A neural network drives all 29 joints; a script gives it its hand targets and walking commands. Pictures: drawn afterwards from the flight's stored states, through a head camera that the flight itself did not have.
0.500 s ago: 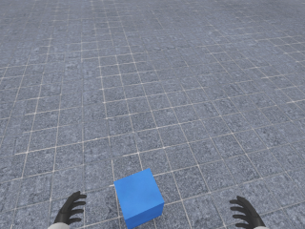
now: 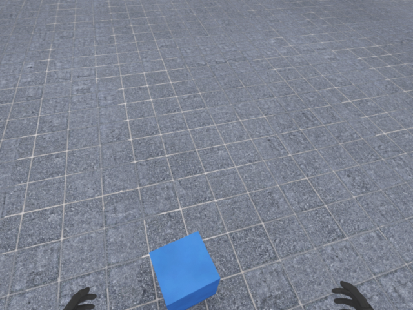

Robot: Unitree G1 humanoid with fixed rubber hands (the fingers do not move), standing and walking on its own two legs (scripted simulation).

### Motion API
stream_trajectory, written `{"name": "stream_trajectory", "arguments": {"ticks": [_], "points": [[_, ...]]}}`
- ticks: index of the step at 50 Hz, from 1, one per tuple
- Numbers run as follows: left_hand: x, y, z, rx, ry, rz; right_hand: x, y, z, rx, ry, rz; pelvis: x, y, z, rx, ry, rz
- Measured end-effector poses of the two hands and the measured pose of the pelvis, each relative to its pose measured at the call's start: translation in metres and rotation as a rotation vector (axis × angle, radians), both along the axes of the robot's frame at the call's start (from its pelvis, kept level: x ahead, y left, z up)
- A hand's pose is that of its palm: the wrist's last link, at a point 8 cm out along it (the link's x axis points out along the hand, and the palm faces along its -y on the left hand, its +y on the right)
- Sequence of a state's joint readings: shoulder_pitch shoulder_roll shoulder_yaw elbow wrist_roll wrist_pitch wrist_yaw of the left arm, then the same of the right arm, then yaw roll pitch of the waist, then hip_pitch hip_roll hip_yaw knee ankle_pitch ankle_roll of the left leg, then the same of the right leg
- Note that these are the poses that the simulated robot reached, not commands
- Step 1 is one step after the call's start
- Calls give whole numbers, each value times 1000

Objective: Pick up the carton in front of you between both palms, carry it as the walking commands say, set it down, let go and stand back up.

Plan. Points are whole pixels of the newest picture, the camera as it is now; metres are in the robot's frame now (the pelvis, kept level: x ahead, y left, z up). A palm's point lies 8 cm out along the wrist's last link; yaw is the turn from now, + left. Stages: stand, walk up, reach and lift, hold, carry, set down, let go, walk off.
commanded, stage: stand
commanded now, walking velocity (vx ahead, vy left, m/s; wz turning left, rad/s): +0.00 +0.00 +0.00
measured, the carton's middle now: (184, 274) +0.37 +0.08 -0.64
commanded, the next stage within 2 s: none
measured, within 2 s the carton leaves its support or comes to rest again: neither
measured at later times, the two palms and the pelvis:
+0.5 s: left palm out of the picture +0.07 +0.29 -0.11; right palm out of the picture +0.09 -0.31 -0.08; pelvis -0.01 +0.00 +0.01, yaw +1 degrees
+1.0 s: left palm out of the picture +0.05 +0.30 -0.11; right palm out of the picture +0.08 -0.31 -0.09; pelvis -0.02 -0.01 +0.01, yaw +1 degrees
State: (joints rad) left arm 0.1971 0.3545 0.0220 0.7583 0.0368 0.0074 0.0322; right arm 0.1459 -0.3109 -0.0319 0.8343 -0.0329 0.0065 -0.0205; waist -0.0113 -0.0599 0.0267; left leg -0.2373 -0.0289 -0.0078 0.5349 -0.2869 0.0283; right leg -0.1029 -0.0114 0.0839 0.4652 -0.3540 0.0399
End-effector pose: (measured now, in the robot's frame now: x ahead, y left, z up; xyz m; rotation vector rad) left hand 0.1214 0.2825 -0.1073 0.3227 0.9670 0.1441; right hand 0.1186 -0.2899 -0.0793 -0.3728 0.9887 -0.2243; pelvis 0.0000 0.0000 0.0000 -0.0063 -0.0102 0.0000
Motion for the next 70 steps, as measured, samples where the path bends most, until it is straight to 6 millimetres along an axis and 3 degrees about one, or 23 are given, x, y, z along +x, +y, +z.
{"name": "stream_trajectory", "arguments": {"ticks": [33, 70], "points": [[-59, 13, -5, 31, 146, 48, -39, -19, -7, -4, 120, -26, -17, -5, 7, 0, -22, 16], [-74, 17, 0, 42, 171, 93, -35, -28, -8, -10, 137, 7, -23, -11, 9, -2, -21, 38]]}}
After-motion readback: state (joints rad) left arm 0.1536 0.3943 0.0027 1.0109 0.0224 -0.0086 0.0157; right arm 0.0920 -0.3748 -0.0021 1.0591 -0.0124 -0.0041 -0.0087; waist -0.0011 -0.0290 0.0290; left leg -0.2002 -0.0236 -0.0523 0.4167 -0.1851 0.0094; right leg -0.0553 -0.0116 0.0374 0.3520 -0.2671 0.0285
